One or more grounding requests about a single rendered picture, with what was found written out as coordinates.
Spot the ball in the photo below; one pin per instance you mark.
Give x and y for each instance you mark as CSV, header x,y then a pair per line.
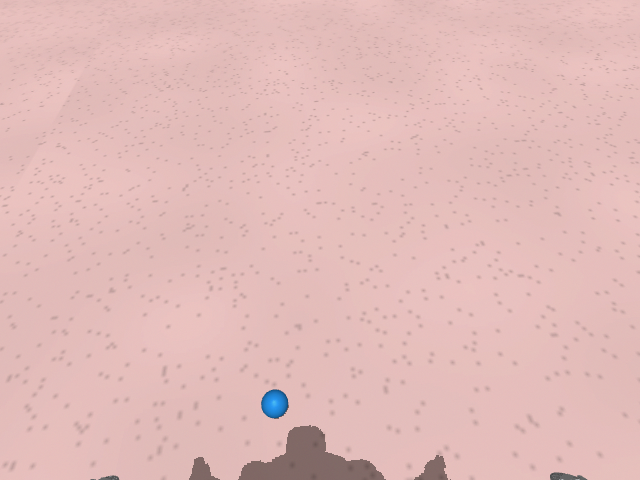
x,y
274,403

